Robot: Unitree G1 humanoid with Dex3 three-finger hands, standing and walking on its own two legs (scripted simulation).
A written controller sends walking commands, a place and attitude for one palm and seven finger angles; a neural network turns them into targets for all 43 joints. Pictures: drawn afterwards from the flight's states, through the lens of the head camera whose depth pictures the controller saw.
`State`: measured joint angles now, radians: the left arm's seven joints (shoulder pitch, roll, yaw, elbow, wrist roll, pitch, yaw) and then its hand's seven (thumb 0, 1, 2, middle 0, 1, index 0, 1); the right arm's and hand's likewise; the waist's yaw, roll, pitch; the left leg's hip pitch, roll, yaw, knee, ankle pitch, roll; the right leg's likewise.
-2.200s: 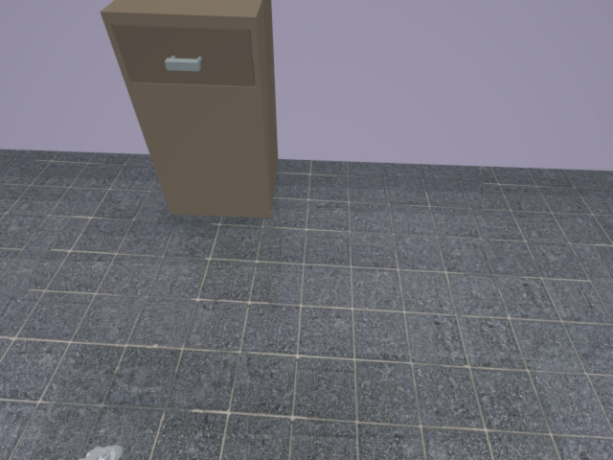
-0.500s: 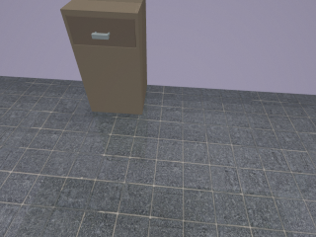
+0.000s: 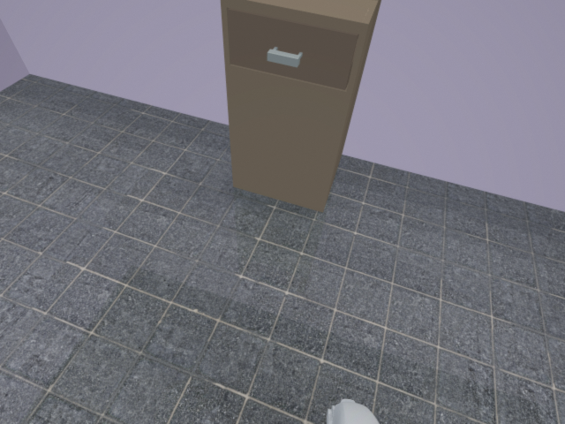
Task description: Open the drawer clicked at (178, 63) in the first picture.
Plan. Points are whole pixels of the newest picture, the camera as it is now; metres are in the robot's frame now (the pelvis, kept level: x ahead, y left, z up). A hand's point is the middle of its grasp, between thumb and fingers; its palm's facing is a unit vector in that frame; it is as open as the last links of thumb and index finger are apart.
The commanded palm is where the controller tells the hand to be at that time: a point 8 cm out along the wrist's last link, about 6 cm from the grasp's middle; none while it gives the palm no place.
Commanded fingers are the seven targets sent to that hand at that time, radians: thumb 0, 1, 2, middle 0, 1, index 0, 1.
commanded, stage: walk to a spot facing it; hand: left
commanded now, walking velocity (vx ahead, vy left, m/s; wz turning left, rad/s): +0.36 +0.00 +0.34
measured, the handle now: (285, 55) +1.16 +0.02 -0.05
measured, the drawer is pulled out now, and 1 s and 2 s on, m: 0.00 0.00 0.00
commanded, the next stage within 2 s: turn to face it in 0.58 s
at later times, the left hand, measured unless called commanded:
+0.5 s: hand (198, 375) +0.23 +0.15 -0.17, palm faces +0.27 -0.93 -0.23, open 7.3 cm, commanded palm none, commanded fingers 0.00 0.90 0.90 -0.20 -0.30 -0.20 -0.30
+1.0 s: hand (165, 345) +0.28 +0.22 -0.19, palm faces +0.37 -0.91 -0.19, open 7.4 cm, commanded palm none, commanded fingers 0.00 0.90 0.90 -0.20 -0.30 -0.20 -0.30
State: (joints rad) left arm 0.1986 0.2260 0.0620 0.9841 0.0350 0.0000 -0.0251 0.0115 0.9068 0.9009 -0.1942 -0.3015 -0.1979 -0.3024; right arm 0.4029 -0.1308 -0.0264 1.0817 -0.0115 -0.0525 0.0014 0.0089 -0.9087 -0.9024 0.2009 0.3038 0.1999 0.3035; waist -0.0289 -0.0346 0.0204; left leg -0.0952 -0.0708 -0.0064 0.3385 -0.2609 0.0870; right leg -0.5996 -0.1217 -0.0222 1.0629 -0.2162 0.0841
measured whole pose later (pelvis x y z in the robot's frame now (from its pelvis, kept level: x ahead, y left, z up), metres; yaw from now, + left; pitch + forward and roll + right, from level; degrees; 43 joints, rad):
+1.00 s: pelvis +0.32 +0.04 -0.01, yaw +17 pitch -3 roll -1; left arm 0.29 0.19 0.06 1.01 0.03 0.06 0.01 0.01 0.91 0.90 -0.19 -0.30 -0.20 -0.30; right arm 0.11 -0.12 -0.02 0.96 -0.01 -0.01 -0.02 -0.01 -0.93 -0.90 0.20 0.30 0.20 0.30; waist 0.04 -0.02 0.04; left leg -0.24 0.03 0.25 0.45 -0.17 0.11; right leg -0.46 -0.10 -0.02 1.09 -0.39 0.06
